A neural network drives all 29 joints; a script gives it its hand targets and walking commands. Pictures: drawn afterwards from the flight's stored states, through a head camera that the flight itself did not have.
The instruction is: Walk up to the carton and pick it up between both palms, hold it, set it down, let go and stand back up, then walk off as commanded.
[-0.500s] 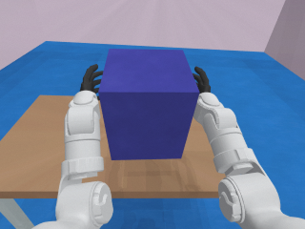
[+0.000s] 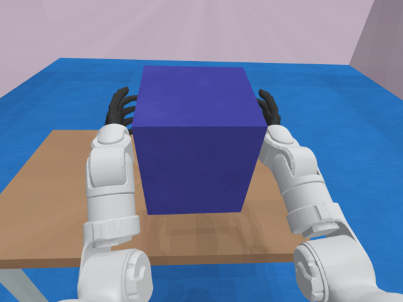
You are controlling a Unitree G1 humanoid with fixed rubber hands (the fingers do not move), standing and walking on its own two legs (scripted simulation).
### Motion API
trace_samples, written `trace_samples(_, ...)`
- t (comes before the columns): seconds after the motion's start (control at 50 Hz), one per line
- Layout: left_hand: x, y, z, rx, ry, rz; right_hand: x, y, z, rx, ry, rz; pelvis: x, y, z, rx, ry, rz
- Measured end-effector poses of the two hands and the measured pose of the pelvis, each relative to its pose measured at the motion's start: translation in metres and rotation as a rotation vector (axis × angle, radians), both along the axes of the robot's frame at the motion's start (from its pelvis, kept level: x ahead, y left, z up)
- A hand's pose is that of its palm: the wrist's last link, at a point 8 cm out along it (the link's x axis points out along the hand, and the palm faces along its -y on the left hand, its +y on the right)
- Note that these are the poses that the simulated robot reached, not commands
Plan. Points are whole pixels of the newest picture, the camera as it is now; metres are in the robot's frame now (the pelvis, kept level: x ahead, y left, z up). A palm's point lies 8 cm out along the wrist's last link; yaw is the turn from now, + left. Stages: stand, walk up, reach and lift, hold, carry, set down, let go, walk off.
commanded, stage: hold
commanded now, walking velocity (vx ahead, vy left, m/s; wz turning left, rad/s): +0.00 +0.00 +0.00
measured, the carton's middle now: (194, 142) +0.36 +0.01 +0.20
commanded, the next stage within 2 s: none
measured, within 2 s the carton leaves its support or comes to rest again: neither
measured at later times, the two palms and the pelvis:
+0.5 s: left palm (116, 129) +0.35 +0.15 +0.24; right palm (267, 128) +0.36 -0.13 +0.23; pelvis -0.01 +0.00 +0.00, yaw +0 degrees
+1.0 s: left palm (116, 130) +0.35 +0.15 +0.23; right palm (267, 129) +0.36 -0.13 +0.23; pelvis -0.01 +0.00 +0.00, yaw +0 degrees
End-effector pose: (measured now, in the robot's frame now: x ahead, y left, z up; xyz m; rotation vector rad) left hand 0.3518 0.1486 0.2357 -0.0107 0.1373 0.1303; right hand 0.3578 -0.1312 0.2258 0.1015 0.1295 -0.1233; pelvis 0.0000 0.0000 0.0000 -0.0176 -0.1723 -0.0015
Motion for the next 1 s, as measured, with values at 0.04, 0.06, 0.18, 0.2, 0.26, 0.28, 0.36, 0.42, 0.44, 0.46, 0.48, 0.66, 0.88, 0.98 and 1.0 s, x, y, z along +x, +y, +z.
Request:
trace_samples(0.04,0.0000,0.0003,-0.0008,-0.006,0.007,-0.001,-0.0002,0.0003,-0.0004,-0.008,0.007,0.001,-0.0008,-0.0005,0.0001,0.001,-0.002,0.000)
trace_samples(0.06,-0.0002,0.0005,-0.0010,-0.008,0.007,-0.001,-0.0004,0.0005,-0.0003,-0.011,0.007,0.001,-0.0011,-0.0007,0.0001,0.001,-0.001,-0.002)
trace_samples(0.18,0.0000,0.0018,-0.0034,-0.005,0.012,-0.002,0.0005,0.0017,0.0006,-0.018,0.012,0.003,-0.0037,-0.0024,0.0003,0.001,0.007,-0.002)
trace_samples(0.2,-0.0002,0.0022,-0.0035,-0.009,0.010,-0.002,0.0002,0.0020,0.0011,-0.020,0.010,0.004,-0.0039,-0.0028,0.0004,0.001,0.009,-0.002)
trace_samples(0.26,-0.0014,0.0028,-0.0012,-0.019,-0.003,-0.001,-0.0009,0.0026,0.0039,-0.012,-0.002,0.003,-0.0039,-0.0036,0.0002,0.000,0.016,-0.002)
trace_samples(0.28,-0.0017,0.0028,0.0001,-0.019,-0.008,0.000,-0.0011,0.0027,0.0051,-0.010,-0.007,0.002,-0.0039,-0.0037,0.0002,0.000,0.017,-0.002)
trace_samples(0.36,-0.0020,0.0027,0.0034,-0.013,-0.011,0.001,-0.0012,0.0026,0.0079,-0.012,-0.010,0.001,-0.0043,-0.0038,0.0000,0.000,0.009,0.000)
trace_samples(0.42,-0.0006,0.0025,0.0023,-0.015,0.004,-0.003,-0.0008,0.0023,0.0062,-0.017,0.005,-0.001,-0.0047,-0.0038,0.0001,0.002,0.003,0.003)
trace_samples(0.44,-0.0005,0.0025,0.0018,-0.013,0.006,-0.004,-0.0009,0.0023,0.0056,-0.018,0.007,-0.001,-0.0048,-0.0038,0.0001,0.001,0.002,0.003)
trace_samples(0.46,-0.0005,0.0025,0.0012,-0.011,0.008,-0.004,-0.0008,0.0024,0.0048,-0.018,0.010,0.000,-0.0051,-0.0038,0.0001,0.001,0.001,0.002)
trace_samples(0.48,-0.0006,0.0026,0.0006,-0.009,0.010,-0.003,-0.0007,0.0025,0.0040,-0.018,0.011,0.000,-0.0053,-0.0037,0.0001,0.002,0.000,0.001)
trace_samples(0.66,-0.0033,0.0017,-0.0024,-0.011,0.007,-0.003,-0.0036,0.0016,0.0016,-0.008,0.007,-0.003,-0.0066,-0.0031,-0.0001,0.000,-0.001,0.001)
trace_samples(0.88,0.0005,0.0024,-0.0004,-0.005,-0.002,-0.005,-0.0001,0.0023,0.0043,-0.019,-0.001,-0.001,-0.0080,-0.0035,0.0002,-0.001,0.018,-0.002)
trace_samples(0.98,-0.0004,0.0029,-0.0004,-0.004,-0.003,-0.003,-0.0005,0.0028,0.0038,-0.021,-0.001,0.001,-0.0067,-0.0032,0.0002,-0.001,0.010,0.004)
trace_samples(1.0,-0.0005,0.0027,-0.0011,0.000,0.002,-0.004,-0.0006,0.0026,0.0027,-0.019,0.003,0.000,-0.0065,-0.0029,0.0002,-0.001,0.007,0.005)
